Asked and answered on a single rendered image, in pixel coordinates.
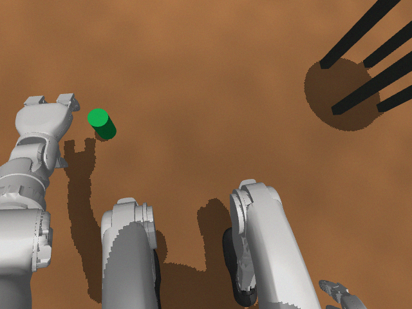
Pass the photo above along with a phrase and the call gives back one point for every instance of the left robot hand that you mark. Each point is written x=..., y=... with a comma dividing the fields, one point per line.
x=53, y=119

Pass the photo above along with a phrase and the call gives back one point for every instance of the right robot foot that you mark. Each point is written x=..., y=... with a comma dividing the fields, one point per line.
x=242, y=297

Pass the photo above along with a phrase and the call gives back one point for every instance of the right robot hand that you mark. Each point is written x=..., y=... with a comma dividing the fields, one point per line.
x=341, y=295

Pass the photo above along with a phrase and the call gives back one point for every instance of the can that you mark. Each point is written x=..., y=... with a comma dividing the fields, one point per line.
x=102, y=124

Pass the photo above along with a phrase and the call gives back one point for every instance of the left robot arm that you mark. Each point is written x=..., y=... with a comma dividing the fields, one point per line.
x=25, y=232

